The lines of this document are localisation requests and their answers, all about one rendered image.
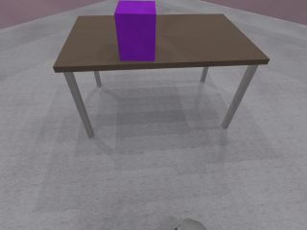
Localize robot right thigh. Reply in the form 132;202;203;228
177;219;207;230

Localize table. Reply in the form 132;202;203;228
53;13;270;138

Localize robot right shin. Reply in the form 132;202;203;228
182;217;193;222

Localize carton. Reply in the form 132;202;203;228
114;0;156;61

